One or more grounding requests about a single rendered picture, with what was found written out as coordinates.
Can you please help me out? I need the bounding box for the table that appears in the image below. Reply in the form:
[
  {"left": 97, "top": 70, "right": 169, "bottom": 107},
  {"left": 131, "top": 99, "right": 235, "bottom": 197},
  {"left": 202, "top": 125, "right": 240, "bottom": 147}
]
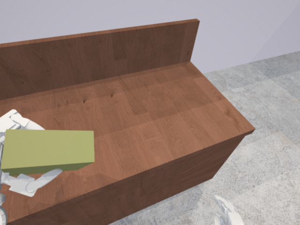
[{"left": 0, "top": 19, "right": 255, "bottom": 225}]

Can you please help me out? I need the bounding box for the robot right hand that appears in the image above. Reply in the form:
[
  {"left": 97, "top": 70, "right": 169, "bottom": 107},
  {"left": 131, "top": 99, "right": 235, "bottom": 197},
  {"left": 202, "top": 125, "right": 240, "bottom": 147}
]
[{"left": 212, "top": 195, "right": 245, "bottom": 225}]

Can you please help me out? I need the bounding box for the sponge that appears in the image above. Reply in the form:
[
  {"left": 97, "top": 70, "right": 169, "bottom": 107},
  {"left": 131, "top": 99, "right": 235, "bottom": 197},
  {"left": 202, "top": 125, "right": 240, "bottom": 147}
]
[{"left": 0, "top": 129, "right": 95, "bottom": 176}]

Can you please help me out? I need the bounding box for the robot left hand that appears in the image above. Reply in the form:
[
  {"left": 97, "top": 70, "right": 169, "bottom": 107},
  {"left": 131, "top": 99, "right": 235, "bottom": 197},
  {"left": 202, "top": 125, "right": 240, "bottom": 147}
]
[{"left": 0, "top": 109, "right": 63, "bottom": 197}]

